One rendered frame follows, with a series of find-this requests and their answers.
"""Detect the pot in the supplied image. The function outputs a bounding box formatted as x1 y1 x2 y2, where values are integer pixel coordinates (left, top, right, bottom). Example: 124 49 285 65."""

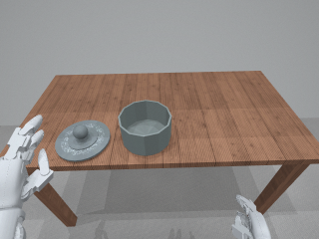
118 100 172 156

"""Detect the left robot forearm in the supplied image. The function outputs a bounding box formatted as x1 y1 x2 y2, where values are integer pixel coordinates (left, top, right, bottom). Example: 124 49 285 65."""
0 207 27 239

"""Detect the right robot hand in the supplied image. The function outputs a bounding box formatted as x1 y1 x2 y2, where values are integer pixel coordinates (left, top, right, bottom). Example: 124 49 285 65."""
231 194 271 239

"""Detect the table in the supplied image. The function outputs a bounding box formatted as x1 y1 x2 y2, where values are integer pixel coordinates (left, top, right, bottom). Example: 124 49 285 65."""
0 71 319 227

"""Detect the lid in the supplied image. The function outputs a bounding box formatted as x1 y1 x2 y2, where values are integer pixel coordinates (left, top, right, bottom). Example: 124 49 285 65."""
55 119 111 162

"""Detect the knob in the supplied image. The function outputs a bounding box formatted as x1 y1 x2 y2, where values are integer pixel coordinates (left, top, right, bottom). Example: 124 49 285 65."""
73 124 89 139

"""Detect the left robot hand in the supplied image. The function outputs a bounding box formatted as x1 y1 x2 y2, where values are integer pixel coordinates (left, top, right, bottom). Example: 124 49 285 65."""
0 115 54 209

